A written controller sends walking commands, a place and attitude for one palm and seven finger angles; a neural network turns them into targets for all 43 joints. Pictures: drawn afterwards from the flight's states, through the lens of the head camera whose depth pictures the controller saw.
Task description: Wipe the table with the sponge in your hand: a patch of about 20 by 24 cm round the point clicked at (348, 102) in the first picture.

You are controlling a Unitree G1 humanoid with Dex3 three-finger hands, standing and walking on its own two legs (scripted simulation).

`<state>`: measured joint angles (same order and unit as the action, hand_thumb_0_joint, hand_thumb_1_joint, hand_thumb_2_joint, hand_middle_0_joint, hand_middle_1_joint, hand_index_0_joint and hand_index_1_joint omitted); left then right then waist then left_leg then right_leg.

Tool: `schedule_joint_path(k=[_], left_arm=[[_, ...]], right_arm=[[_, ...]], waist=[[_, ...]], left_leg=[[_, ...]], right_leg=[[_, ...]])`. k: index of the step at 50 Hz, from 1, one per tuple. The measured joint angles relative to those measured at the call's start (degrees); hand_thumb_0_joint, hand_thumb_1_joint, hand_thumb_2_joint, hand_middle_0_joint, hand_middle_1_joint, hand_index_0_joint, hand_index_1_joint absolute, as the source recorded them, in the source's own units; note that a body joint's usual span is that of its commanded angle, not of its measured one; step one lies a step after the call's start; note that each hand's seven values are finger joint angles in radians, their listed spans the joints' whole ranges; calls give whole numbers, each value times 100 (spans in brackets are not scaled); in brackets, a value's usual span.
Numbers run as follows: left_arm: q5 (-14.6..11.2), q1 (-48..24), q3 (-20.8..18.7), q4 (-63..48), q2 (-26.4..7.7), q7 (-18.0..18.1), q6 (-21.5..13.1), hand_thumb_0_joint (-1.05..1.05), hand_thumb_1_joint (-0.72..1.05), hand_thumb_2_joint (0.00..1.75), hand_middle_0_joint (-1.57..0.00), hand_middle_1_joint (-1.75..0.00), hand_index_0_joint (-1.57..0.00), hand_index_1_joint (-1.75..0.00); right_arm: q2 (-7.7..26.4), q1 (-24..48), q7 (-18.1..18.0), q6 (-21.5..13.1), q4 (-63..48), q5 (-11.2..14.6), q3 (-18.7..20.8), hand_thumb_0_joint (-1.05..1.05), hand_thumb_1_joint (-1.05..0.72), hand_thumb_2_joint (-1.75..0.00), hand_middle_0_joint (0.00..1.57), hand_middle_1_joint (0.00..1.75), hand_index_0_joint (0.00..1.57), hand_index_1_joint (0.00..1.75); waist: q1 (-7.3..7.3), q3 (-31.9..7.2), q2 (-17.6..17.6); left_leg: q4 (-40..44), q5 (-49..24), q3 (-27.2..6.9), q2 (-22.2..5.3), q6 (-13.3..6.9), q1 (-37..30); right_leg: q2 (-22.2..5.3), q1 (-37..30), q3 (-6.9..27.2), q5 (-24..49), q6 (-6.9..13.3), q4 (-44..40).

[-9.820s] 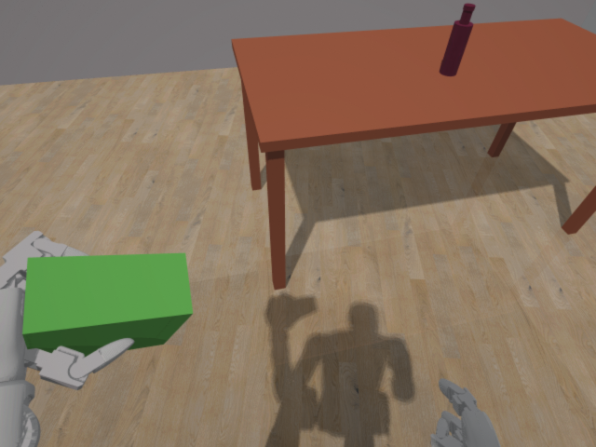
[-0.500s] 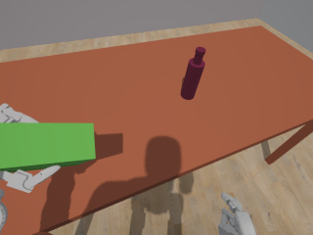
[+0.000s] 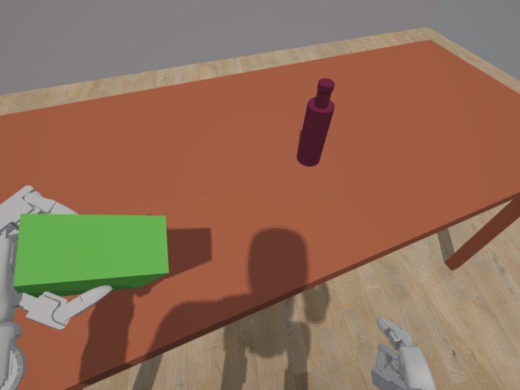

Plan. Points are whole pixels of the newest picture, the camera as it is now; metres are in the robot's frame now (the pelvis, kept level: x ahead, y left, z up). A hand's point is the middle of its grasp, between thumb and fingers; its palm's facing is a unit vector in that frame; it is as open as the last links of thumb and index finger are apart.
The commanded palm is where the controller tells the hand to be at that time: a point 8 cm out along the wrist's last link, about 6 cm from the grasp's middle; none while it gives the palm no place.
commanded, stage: look again from close up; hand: left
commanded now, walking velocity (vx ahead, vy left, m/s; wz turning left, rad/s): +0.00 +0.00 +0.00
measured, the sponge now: (114, 257) +0.23 +0.20 +0.13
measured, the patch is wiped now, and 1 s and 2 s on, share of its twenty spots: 0.00 0.00 0.00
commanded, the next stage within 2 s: turn the palm down, sponge in hand in 0.08 s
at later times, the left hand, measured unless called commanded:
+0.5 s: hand (85, 279) +0.20 +0.22 +0.14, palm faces +0.27 -0.75 -0.60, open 10.4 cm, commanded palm +0.16 +0.26 +0.18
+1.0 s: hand (86, 268) +0.21 +0.22 +0.14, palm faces +0.30 -0.48 -0.83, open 10.4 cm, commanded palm +0.17 +0.24 +0.18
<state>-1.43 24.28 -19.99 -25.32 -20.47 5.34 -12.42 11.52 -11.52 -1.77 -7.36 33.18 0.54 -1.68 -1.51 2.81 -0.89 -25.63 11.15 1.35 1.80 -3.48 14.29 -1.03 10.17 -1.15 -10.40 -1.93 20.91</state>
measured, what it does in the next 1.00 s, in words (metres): shifts its weight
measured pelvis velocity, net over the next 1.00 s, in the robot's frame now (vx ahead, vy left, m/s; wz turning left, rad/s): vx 0.00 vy -0.08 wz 0.02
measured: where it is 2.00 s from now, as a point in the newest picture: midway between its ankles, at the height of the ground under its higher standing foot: outside the picture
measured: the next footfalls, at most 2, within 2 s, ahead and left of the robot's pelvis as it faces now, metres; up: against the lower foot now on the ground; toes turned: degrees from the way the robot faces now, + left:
none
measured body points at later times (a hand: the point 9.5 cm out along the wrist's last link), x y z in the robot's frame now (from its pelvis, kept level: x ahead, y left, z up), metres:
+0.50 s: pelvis -0.01 -0.04 -0.02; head -0.01 -0.05 +0.43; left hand +0.18 +0.26 +0.17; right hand +0.21 -0.26 -0.07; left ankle +0.03 +0.07 -0.74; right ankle +0.01 -0.15 -0.74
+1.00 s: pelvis +0.00 -0.08 -0.02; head +0.00 -0.11 +0.43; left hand +0.19 +0.25 +0.19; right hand +0.19 -0.31 -0.12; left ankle +0.03 +0.07 -0.74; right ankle +0.01 -0.15 -0.74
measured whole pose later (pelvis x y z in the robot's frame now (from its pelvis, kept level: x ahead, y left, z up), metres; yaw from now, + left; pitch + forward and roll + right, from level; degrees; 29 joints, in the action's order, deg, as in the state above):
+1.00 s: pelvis +0.00 -0.08 -0.02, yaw +1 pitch +0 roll +0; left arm 13.2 18.3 -20.1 -18.4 -35.4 0.9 3.8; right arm 15.9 -10.9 -6.3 -3.4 35.0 1.1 -0.8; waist -4.1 -0.6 4.3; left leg -38.8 17.3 -2.1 -2.0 1.8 21.3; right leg 3.1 18.9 -4.0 -19.9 4.3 38.8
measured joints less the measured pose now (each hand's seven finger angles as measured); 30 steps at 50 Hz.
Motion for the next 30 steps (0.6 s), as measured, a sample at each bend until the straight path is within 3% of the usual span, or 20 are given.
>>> schedule_joint_path(k=[9, 10, 11, 13, 16, 18, 20, 22, 25, 28, 30], left_arm=[[-29, 81, 1, -63, -52, 20, 7, -1, -52, 101, -68, -136, -71, -135], [21, -125, 10, -59, -283, -36, 19, -1, -52, 101, -68, -136, -71, -135], [194, -555, -31, 57, -622, -155, 52, -1, -52, 101, -68, -136, -71, -135], [131, -1310, -212, 372, -1016, -344, 405, -1, -52, 101, -68, -136, -71, -135], [-239, -1545, -621, 476, -992, -539, 1265, -1, -52, 101, -68, -136, -71, -135], [-166, -1297, -626, 381, -868, -628, 1690, -1, -52, 101, -68, -136, -71, -135], [22, -861, -439, 199, -779, -712, 1894, -1, -52, 101, -68, -136, -71, -135], [173, -447, -202, 30, -730, -745, 1832, -1, -52, 101, -68, -136, -71, -135], [311, -120, -14, -38, -751, -632, 1403, -1, -52, 101, -68, -136, -71, -135], [542, -266, -30, 58, -842, -337, 1067, -1, -52, 101, -68, -136, -71, -135], [681, -491, -111, 232, -883, -200, 1050, -1, -52, 101, -68, -136, -71, -135]], right_arm=[[46, -42, -43, -12, 48, 6, 64, 2, -91, -90, 20, 30, 20, 30], [96, -150, -177, 32, -102, 124, -26, 2, -91, -90, 20, 30, 20, 30], [108, -240, -227, 8, -155, 54, -29, 2, -91, -90, 20, 30, 20, 30], [151, -193, -90, 18, -13, -59, -54, 2, -91, -90, 20, 30, 20, 30], [251, 69, 86, 109, 174, 2, -148, 2, -91, -90, 20, 30, 20, 30], [312, 184, 153, 138, 130, 42, -148, 2, -91, -90, 20, 30, 20, 30], [353, 276, 176, 167, 22, 55, -137, 2, -91, -90, 20, 30, 20, 30], [355, 349, 140, 168, -69, 11, -115, 2, -91, -90, 20, 30, 20, 30], [293, 414, 30, 131, -73, -79, -76, 2, -91, -90, 20, 30, 20, 30], [251, 411, -58, 121, 21, -132, -37, 1, -91, -90, 20, 30, 20, 30], [248, 411, -110, 165, 110, -128, -47, 1, -91, -90, 20, 30, 20, 30]], waist=[[94, -2, 64], [58, 2, 74], [-54, 34, 43], [-154, 29, 4], [-132, -81, 104], [-86, -146, 212], [-53, -170, 288], [-49, -171, 310], [-112, -192, 239], [-235, -220, 197], [-291, -255, 213]], left_leg=[[-26, 13, -23, -78, 68, 17], [-108, 33, -68, -78, 71, 89], [-204, 63, -97, -53, 84, 131], [-316, 103, -126, -10, 135, 148], [-391, 172, -44, -60, 175, 74], [-448, 216, -8, -84, 179, 64], [-525, 252, 7, -95, 187, 96], [-640, 292, -10, -106, 210, 175], [-869, 358, -103, -132, 279, 381], [-1103, 431, -261, -176, 368, 566], [-1207, 461, -360, -199, 418, 649]], right_leg=[[78, 9, -17, 1, 70, 1], [96, 70, -33, -68, 43, 110], [85, 153, -43, -134, 103, 311], [41, 245, -68, -315, 170, 619], [83, 238, 18, -385, 159, 755], [106, 256, 53, -424, 189, 844], [116, 317, 66, -482, 213, 971], [125, 411, 47, -556, 240, 1133], [150, 606, -49, -680, 305, 1400], [197, 723, -207, -777, 396, 1586], [225, 766, -305, -819, 451, 1658]])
